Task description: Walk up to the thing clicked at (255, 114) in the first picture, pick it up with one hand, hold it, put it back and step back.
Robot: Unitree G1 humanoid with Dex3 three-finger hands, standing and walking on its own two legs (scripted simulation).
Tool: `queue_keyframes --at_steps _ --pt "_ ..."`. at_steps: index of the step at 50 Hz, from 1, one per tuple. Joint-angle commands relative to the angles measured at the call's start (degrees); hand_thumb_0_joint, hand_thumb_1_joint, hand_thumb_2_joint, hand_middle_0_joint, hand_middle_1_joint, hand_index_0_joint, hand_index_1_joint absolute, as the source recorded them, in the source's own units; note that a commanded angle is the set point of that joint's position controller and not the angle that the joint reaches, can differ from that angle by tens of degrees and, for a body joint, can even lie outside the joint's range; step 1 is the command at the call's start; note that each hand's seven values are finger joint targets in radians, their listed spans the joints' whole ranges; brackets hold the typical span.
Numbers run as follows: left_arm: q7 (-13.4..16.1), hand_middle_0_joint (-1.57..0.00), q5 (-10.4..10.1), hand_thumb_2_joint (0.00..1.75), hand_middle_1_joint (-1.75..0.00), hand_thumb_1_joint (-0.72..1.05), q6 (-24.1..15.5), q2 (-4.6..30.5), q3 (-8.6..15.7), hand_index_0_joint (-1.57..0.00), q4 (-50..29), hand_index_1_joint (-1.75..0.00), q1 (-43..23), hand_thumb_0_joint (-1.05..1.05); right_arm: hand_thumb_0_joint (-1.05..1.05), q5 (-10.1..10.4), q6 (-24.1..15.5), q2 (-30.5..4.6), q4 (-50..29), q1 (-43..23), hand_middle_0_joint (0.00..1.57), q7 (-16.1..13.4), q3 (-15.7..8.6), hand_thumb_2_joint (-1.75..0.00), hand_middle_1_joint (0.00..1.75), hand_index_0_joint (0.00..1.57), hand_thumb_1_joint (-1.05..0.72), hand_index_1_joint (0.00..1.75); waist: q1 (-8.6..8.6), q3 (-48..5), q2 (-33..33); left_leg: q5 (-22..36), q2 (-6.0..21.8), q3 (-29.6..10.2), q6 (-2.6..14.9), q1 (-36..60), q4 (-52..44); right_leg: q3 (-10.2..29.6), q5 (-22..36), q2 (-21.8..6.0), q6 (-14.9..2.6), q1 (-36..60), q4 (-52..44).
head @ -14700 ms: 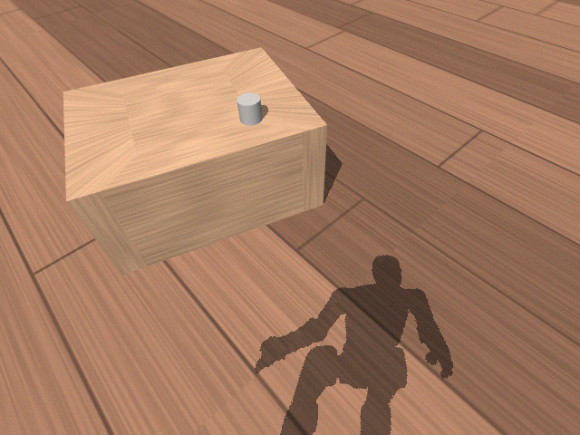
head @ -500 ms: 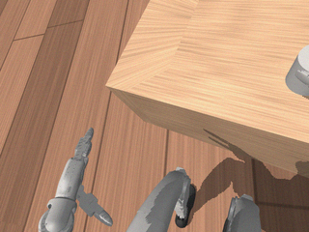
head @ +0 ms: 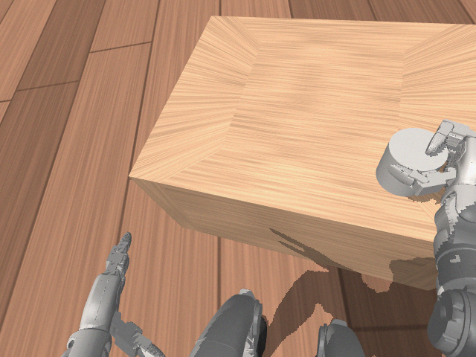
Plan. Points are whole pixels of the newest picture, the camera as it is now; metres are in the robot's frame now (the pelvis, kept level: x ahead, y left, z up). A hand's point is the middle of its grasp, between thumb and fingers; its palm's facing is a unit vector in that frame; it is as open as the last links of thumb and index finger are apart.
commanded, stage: lift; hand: right
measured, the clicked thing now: (408, 163) +0.47 -0.17 -0.03
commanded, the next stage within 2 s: hold in 1.10 s
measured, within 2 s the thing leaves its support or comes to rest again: neither
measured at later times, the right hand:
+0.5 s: hand (437, 178) +0.39 -0.18 +0.07, palm faces +0.16 +0.99 +0.00, open 7.5 cm
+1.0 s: hand (448, 187) +0.36 -0.18 +0.09, palm faces +0.14 +0.99 +0.00, open 7.5 cm
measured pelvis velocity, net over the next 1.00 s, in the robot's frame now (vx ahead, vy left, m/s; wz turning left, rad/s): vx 0.01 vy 0.00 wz -0.02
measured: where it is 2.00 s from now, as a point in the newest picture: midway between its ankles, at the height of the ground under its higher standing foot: outside the picture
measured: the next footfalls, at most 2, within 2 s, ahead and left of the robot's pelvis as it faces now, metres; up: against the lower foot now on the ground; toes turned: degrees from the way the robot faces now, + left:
none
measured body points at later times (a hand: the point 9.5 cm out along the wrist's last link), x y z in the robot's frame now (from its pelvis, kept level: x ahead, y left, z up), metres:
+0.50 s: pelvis +0.00 +0.00 +0.04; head +0.07 -0.02 +0.48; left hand +0.15 +0.27 +0.01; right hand +0.37 -0.23 +0.07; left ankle +0.06 +0.11 -0.63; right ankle -0.01 -0.11 -0.63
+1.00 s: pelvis +0.01 +0.00 +0.06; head +0.06 -0.02 +0.50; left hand +0.17 +0.25 +0.03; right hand +0.35 -0.23 +0.09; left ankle +0.06 +0.11 -0.63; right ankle -0.01 -0.11 -0.63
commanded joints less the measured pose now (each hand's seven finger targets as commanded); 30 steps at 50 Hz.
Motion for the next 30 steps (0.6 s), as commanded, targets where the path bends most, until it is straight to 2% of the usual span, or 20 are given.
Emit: queue_keyframes --at_steps 1,3,6,7,8,10,11,12,13,14,16,17,18,19,22,23,24,26,29,30 --pt "1.81 -0.04 -0.77 0.09 -0.04 -0.6 -3.24 9.31 8.07 -0.02 -6.45 -0.06 0.92 0.0 0.0 2.33 -5.44 -9.5 -20.69 -23.53 1.32 -0.85 0.44 -1.33 1.46 1.36 -0.22 1.46 -1.8 -24.99 -8.58 16.99 -0.98 -2.65 0.09 23.58 -7.84 0.54 22.03 1.8 0.02 15.5 -12.24" --pt "1.76 -0.04 -0.65 0.09 -0.04 -0.6 -3.36 7.46 6.32 -0.02 -4.32 -0.06 -0.25 0.0 0.0 2.41 -4.91 -4.81 -17.7 -19.53 1.31 -0.54 3.34 -1.33 1.46 1.36 -0.22 1.46 -2.4 -21.3 -7.31 15.77 -0.8 -2.57 0.04 22.93 -8.43 0.43 20.87 1.78 0.07 15.18 -13.44" --pt "1.93 -0.04 -0.89 0.07 -0.04 -0.58 -3.28 7.48 5.85 -0.03 -4.31 -0.05 0.34 0.0 0.0 2.2 -4.22 -6.09 -21.05 -15.55 1.29 -0.14 3.49 -1.31 1.44 1.34 -0.19 1.44 -4.64 -22.35 -7.08 15.54 -0.59 -3.01 -0.13 25.1 -9.74 0.06 21.07 1.82 0.18 17.78 -15.19" --pt "1.93 -0.04 -0.94 0.07 -0.04 -0.58 -3.26 6.84 5.06 -0.03 -5.26 -0.05 -0.7 0.0 0.0 2.24 -3.76 -4.94 -21.28 -14.59 1.29 0.04 4.02 -1.31 1.44 1.34 -0.2 1.44 -4.32 -23.7 -6.58 15.84 -0.62 -2.93 -0.18 26.11 -10.16 0.1 21.33 1.75 0.19 19.15 -15.76" --pt "2.02 -0.04 -0.89 0.07 -0.04 -0.57 -3.11 7.28 5.97 -0.03 -4.77 -0.05 1.51 0.0 0.0 2.57 -3.51 -3.5 -22.97 -12.82 1.3 0.21 4.77 -1.32 1.46 1.35 -0.19 1.46 -3.79 -23.64 -6.47 16.88 -0.59 -2.86 -0.22 26.96 -10.45 0.04 22.21 1.86 0.23 20.27 -16.08" --pt "1.97 -0.04 -1.03 0.06 -0.04 -0.57 -2.56 6.37 5.34 -0.03 -0.12 -0.05 4.25 0.0 0.0 3.53 -2.72 -3.55 -24.6 -10.04 1.3 0.25 4.11 -1.33 1.46 1.35 -0.19 1.46 -5.57 -21.16 -6.58 16.72 -0.33 -3.09 -0.27 27.58 -11.26 -0.37 21.83 2.33 0.13 19.47 -16.81" --pt "1.86 -0.04 -1.03 0.06 -0.04 -0.57 -2.87 5.24 4.58 -0.03 -0.57 -0.05 2.39 0.0 0.0 3.84 -2.85 -2.09 -29.44 -11.93 1.3 0.22 5.77 -1.33 1.46 1.35 -0.19 1.46 -5.9 -22.13 -8.21 17.15 -0.08 -3.53 -0.29 28.51 -11.41 -0.78 21.74 2.54 0.13 20.19 -16.82" --pt "2.15 -0.04 -1.25 0.06 -0.04 -0.56 -3.0 6.9 6.44 -0.03 -0.52 -0.05 2.56 0.0 0.0 4.31 -2.4 -2.2 -28.39 -11.04 1.31 0.14 5.05 -1.33 1.46 1.35 -0.2 1.46 -4.92 -22.0 -5.65 16.65 -0.2 -3.39 -0.38 28.43 -11.93 -0.42 21.14 2.29 -0.09 20.64 -17.22" --pt "2.37 -0.04 -1.18 0.06 -0.04 -0.57 -3.11 7.92 7.2 -0.03 -1.35 -0.05 0.4 0.0 0.0 4.41 -2.65 -2.89 -31.85 -11.85 1.31 -0.3 4.91 -1.34 1.47 1.35 -0.18 1.47 -5.67 -21.89 -5.51 15.73 -0.14 -3.24 -0.46 28.6 -12.2 -0.36 20.35 2.29 -0.11 20.8 -17.75" --pt "2.71 -0.04 -1.28 0.06 -0.04 -0.57 -3.26 9.23 8.91 -0.03 -1.73 -0.05 -0.31 0.0 0.0 4.38 -2.35 -2.6 -31.48 -11.04 1.31 -0.68 4.97 -1.34 1.47 1.36 -0.18 1.47 -5.06 -21.53 -3.96 15.57 -0.13 -3.25 -0.61 28.8 -12.87 -0.32 20.06 2.28 -0.32 21.77 -18.06" --pt "3.21 -0.04 -1.41 0.06 -0.04 -0.57 -3.42 9.89 9.48 -0.03 -0.55 -0.05 -0.66 0.0 0.0 4.41 -2.6 -3.4 -34.37 -11.58 1.31 -1.51 4.92 -1.34 1.47 1.36 -0.18 1.47 -5.81 -20.27 -3.83 13.82 0.02 -3.46 -0.72 29.19 -14.04 -0.42 18.16 2.21 -0.45 22.16 -18.89" --pt "3.35 -0.04 -1.53 0.06 -0.04 -0.57 -3.66 9.24 8.88 -0.03 -1.47 -0.05 -1.85 0.0 0.0 4.2 -2.36 -1.29 -34.73 -10.35 1.3 -1.57 6.61 -1.33 1.47 1.35 -0.15 1.47 -5.62 -20.28 -2.81 13.51 0.12 -3.53 -0.78 30.22 -14.66 -0.31 17.71 2.15 -0.58 22.88 -19.41" --pt "3.65 -0.04 -1.63 0.06 -0.04 -0.57 -3.53 10.36 10.39 -0.03 0.99 -0.05 -0.39 0.0 0.0 4.61 -2.22 -0.7 -34.49 -9.03 1.28 -1.69 6.85 -1.31 1.44 1.33 -0.16 1.44 -5.4 -17.76 -1.98 12.58 0.12 -3.58 -0.84 29.6 -15.46 -0.31 16.5 2.07 -0.68 22.18 -19.82" --pt "3.49 -0.04 -1.7 0.06 -0.04 -0.57 -3.45 8.29 8.24 -0.03 1.57 -0.05 -1.02 0.0 0.0 4.42 -2.14 -0.8 -35.01 -8.57 1.27 -1.92 6.79 -1.3 1.43 1.32 -0.14 1.43 -6.71 -16.95 -1.83 12.04 0.16 -3.38 -0.78 30.1 -15.58 -0.19 16.39 2.16 -0.64 21.95 -20.53" --pt "3.55 -0.04 -1.84 0.06 -0.04 -0.57 -3.56 7.0 7.17 -0.03 1.43 -0.05 -1.85 0.0 0.0 4.38 -1.75 1.21 -36.01 -5.65 1.26 -1.64 8.4 -1.3 1.44 1.31 -0.08 1.44 -7.0 -17.69 -2.12 12.75 0.29 -3.61 -0.72 30.59 -15.83 -0.24 17.37 1.96 -0.49 23.51 -21.09" --pt "3.36 -0.04 -1.88 0.06 -0.04 -0.56 -3.65 5.7 5.46 -0.03 1.59 -0.05 -2.32 0.0 0.0 4.45 -1.23 2.94 -33.61 -2.65 1.25 -1.37 9.53 -1.29 1.43 1.3 -0.08 1.43 -7.36 -16.42 -1.19 12.74 0.21 -3.27 -0.76 31.4 -16.15 -0.24 17.52 1.98 -0.44 23.26 -21.72" --pt "3.42 -0.04 -1.74 0.05 -0.04 -0.56 -3.35 5.18 5.5 -0.03 4.36 -0.05 -1.22 0.0 0.0 4.59 -1.39 2.52 -36.83 -3.4 1.26 -1.31 9.47 -1.3 1.43 1.31 -0.08 1.43 -8.21 -16.32 -2.51 12.95 0.44 -3.64 -0.72 31.43 -16.2 -0.5 17.6 2.11 -0.41 23.18 -21.6" --pt "3.24 -0.04 -1.81 0.06 -0.04 -0.56 -3.45 3.69 3.19 -0.03 3.51 -0.05 -2.94 0.0 0.0 4.52 -0.68 1.69 -33.95 0.45 1.26 -1.16 8.37 -1.31 1.44 1.32 -0.09 1.44 -9.03 -14.96 -2.35 12.34 0.43 -3.46 -0.83 32.11 -16.75 -0.67 17.13 2.21 -0.4 22.7 -22.24" --pt "3.74 -0.04 -1.92 0.05 -0.04 -0.56 -3.32 6.01 5.49 -0.03 1.39 -0.05 -2.57 0.0 0.0 4.95 -0.55 1.33 -40.31 0.13 1.27 -1.45 8.69 -1.31 1.44 1.32 -0.1 1.44 -8.65 -18.59 -2.76 13.8 0.65 -3.78 -0.93 35.31 -17.58 -0.79 18.06 2.37 -0.3 25.68 -23.2" --pt "3.81 -0.04 -1.91 0.05 -0.05 -0.55 -3.22 5.39 5.23 -0.03 2.56 -0.05 -1.87 0.0 0.0 5.26 -0.58 2.93 -42.77 -1.72 1.28 -1.4 10.54 -1.31 1.45 1.33 -0.11 1.45 -8.42 -17.39 -3.47 13.93 0.62 -3.7 -0.94 35.04 -18.0 -0.92 18.24 2.37 -0.26 26.1 -23.39"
